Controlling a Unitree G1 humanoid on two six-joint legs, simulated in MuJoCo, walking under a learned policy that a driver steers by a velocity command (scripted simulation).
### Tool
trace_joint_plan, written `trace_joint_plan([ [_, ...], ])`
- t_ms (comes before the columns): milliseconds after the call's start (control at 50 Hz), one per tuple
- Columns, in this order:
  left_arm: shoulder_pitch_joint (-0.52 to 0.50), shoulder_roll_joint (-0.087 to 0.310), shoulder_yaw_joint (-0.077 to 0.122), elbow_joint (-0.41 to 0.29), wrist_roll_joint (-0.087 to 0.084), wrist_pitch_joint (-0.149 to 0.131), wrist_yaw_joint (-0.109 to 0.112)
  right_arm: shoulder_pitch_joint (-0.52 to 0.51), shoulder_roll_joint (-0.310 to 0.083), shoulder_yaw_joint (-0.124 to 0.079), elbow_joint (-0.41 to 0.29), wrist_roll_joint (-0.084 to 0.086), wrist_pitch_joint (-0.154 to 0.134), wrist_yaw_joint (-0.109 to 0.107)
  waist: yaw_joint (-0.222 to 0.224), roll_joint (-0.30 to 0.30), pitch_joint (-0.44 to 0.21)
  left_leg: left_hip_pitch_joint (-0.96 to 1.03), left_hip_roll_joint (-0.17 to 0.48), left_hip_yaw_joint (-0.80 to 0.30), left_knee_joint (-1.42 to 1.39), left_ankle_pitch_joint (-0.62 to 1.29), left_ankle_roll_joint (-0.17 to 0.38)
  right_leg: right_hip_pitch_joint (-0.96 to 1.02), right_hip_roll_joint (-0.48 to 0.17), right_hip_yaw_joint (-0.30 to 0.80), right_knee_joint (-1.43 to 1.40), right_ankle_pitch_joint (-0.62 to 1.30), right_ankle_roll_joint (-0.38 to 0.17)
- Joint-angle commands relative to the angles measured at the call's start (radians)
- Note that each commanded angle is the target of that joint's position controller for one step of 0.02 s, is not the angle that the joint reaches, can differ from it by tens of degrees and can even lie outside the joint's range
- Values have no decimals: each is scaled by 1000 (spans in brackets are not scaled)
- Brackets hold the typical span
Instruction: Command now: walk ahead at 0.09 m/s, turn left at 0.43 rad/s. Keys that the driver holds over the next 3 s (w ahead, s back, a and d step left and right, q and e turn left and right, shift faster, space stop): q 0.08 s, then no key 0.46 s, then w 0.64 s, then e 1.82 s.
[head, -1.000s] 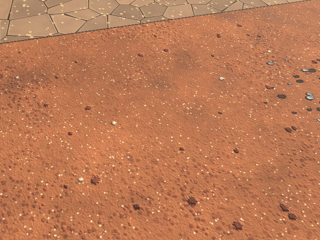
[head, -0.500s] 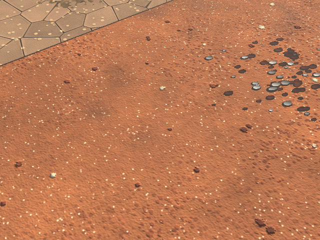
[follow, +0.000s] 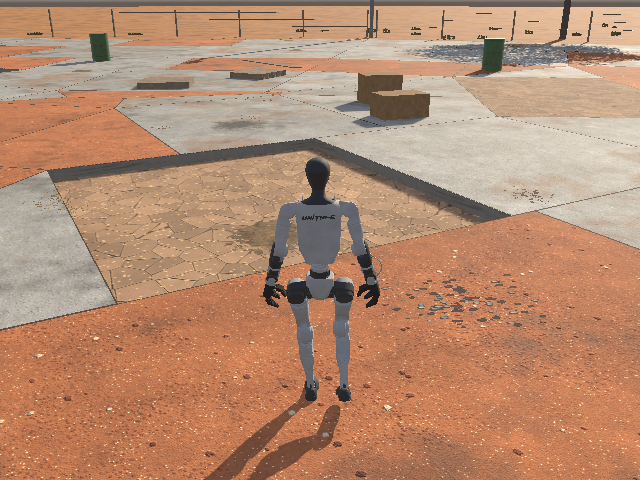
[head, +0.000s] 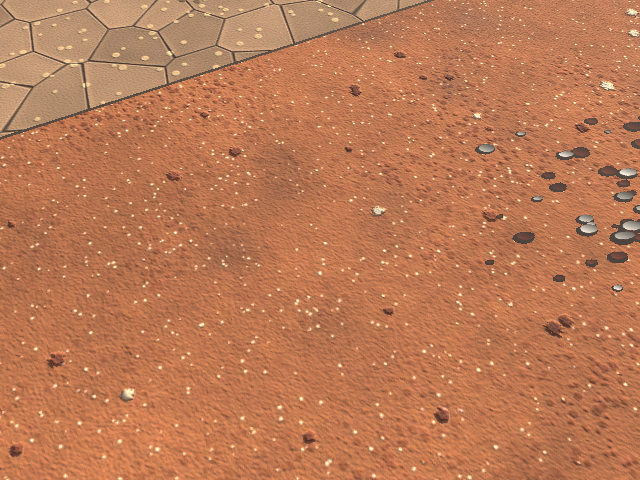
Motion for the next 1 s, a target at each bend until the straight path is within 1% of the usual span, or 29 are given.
trace_joint_plan([
  [20, 148, 68, 18, -28, 2, 38, 3, 38, -137, -33, -54, -10, 1, -3, 42, 55, -167, 63, 261, -286, -148, 369, 153, 16, -22, 18, -48, 36, 29],
  [80, 85, 85, 23, -58, 2, 53, 8, 39, -163, -44, -72, -12, 13, -2, 23, 92, -173, 56, 234, -324, -171, 119, 121, -24, -29, 24, -140, 65, 46],
  [140, 32, 94, 26, -75, -2, 62, 11, 49, -158, -46, -83, -14, 27, -6, -6, 124, -167, 83, 230, -369, -207, -140, 95, -54, -38, 29, -217, 86, 53],
  [180, 8, 93, 24, -85, -7, 62, 13, 58, -155, -46, -85, -17, 33, -9, -23, 134, -158, 101, 236, -395, -219, -218, 89, -53, -40, 31, -270, 78, 51],
  [300, 33, 84, 14, -85, -26, 47, 20, 40, -146, -40, -85, -31, 46, -8, -32, 143, -143, 101, 251, -424, -188, -168, 94, 94, -3, 6, -478, -9, 6],
  [340, 88, 75, 11, -70, -31, 40, 25, 31, -142, -35, -80, -25, 52, -9, -9, 134, -139, 94, 252, -435, -154, -104, 80, 183, 12, -9, -641, 25, -20],
  [360, 131, 67, 8, -55, -30, 33, 28, 23, -139, -31, -79, -15, 56, -12, 15, 121, -134, 66, 236, -427, -127, -95, 54, 264, 16, -15, -794, 107, -38],
  [380, 134, 86, 10, -54, -22, 24, 31, 38, -121, -25, -77, -10, 54, -15, 9, 80, -123, 20, 204, -408, -96, -137, 7, 330, -25, 42, -916, 168, -56],
  [400, 113, 140, 14, -71, -1, 14, 34, 82, -62, -7, -81, -3, 48, -15, -23, -83, -149, -31, 128, -316, 42, -266, -48, 383, -214, 254, -1023, 123, -97],
  [420, 23, 183, 15, -96, 2, 12, 26, 37, -71, -9, -96, 9, 40, -19, -37, -169, -73, -84, -14, -153, 100, -332, -81, 254, -368, 411, -1049, 306, -187],
  [440, -5, 130, 4, -93, 3, 2, 20, 20, -106, -16, -75, -11, 42, -19, -26, -117, -79, 32, 37, -144, 229, -372, -92, 174, -366, 352, -1010, 423, -233],
  [460, -27, 94, -9, -91, -6, -7, 16, 29, -99, -16, -62, -6, 43, -14, -41, -99, -95, 61, 39, -140, 255, -340, -98, 185, -309, 282, -991, 484, -218],
  [500, -17, 100, -13, -71, -12, -13, 19, 31, -87, -12, -42, -11, 47, -13, -42, -127, -99, 66, 51, -117, 245, -292, -113, 253, -223, 176, -939, 614, -168],
  [540, 32, 109, -12, -44, -16, -13, 19, 25, -68, -2, -23, -9, 48, -18, -17, -129, -119, 64, 56, -86, 167, -297, -129, 355, -199, 141, -872, 809, -161],
  [560, 73, 109, -13, -26, -14, -11, 16, 22, -55, 6, -11, -6, 48, -21, 3, -125, -148, 84, 57, -68, 112, -293, -132, 397, -199, 150, -877, 734, -158],
  [580, 100, 126, -7, -10, -12, -6, 14, 8, -55, 8, -4, -7, 47, -24, 18, -132, -143, 91, 49, -43, 72, -280, -130, 412, -194, 174, -891, 569, -155],
  [620, 139, 181, 21, 11, -15, 13, 10, -24, -80, 3, -3, -20, 40, -21, 37, -148, -84, 63, 34, 4, 47, -294, -115, 403, -193, 252, -938, 150, -169],
  [640, 150, 182, 27, 18, -14, 19, 7, -38, -79, 3, -2, -25, 34, -18, 43, -140, -43, 55, 42, 8, 34, -305, -103, 377, -202, 286, -960, 9, -182],
  [660, 154, 175, 31, 25, -13, 22, 4, -36, -69, 6, 4, -27, 26, -14, 41, -129, -12, 66, 50, 9, 20, -305, -89, 346, -210, 309, -971, -67, -192],
  [700, 128, 158, 37, 25, -15, 14, -3, 25, -53, 10, 30, -28, 2, -13, 6, -101, 0, 162, 73, -13, -18, -295, -48, 265, -207, 313, -944, -74, -197],
  [720, 83, 140, 36, 12, -17, 5, -9, 96, -59, 9, 55, -27, -11, -15, -33, -69, -11, 271, 102, -54, -51, -297, -20, 177, -187, 282, -890, -36, -186],
  [740, 4, 99, 27, -24, -24, -8, -19, 173, -107, -3, 83, -21, -22, -18, -74, 53, -14, 378, 177, -193, -116, -383, 26, 32, -108, 178, -778, -23, -148],
  [760, -78, 63, 19, -64, -22, -23, -29, 264, -167, -22, 116, -8, -29, -19, -111, 207, 7, 494, 312, -428, -237, -481, 92, -149, 22, 7, -572, -20, -99],
  [780, -132, 99, 27, -97, -5, -30, -30, 304, -198, -33, 137, -13, -31, -17, -126, 243, 76, 549, 454, -565, -285, -359, 153, -322, 14, -68, -437, -86, -86],
  [800, -147, 128, 39, -94, -2, -31, -29, 294, -160, -25, 133, -26, -36, -15, -114, 139, 90, 555, 470, -541, -273, -247, 170, -379, -28, -33, -318, -103, -80],
  [820, -115, 113, 38, -80, -6, -31, -35, 263, -146, -21, 122, -28, -39, -14, -81, 99, 66, 551, 444, -483, -270, -185, 157, -376, -53, -17, -267, -62, -77],
  [860, -94, 101, 36, -76, -6, -31, -55, 211, -123, -14, 113, -26, -48, -13, -39, 109, 34, 508, 379, -362, -297, -108, 118, -336, -84, -20, -243, 33, -61],
  [940, -161, 68, 23, -115, 1, -18, -78, 192, -106, -4, 125, -13, -63, -10, -18, 117, 37, 347, 294, -188, -322, 74, 74, -196, -74, -75, -369, 198, -26],
  [1000, -196, 66, 17, -141, -7, -10, -76, 210, -137, -8, 140, -13, -69, -7, -23, 139, 38, 268, 299, -136, -316, 179, 51, -27, -51, -104, -522, 261, -46],
])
